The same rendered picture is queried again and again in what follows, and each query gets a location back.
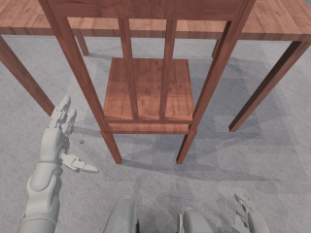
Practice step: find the left robot forearm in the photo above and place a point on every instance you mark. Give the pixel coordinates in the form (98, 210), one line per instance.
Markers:
(41, 211)

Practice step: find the chair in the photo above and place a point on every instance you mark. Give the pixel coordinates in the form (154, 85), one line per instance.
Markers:
(148, 95)

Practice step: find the right robot hand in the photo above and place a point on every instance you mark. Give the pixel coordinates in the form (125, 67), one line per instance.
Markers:
(254, 221)

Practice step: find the robot thigh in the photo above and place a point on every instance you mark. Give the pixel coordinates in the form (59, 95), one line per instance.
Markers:
(123, 217)
(191, 221)

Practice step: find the table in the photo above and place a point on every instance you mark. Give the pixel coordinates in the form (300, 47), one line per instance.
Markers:
(269, 20)

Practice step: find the right robot thigh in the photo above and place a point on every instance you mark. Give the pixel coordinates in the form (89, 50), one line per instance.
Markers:
(191, 221)

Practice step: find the left robot thigh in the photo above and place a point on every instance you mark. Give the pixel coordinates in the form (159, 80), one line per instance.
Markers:
(123, 217)

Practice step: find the left robot hand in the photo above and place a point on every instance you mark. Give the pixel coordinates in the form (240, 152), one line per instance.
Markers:
(55, 137)

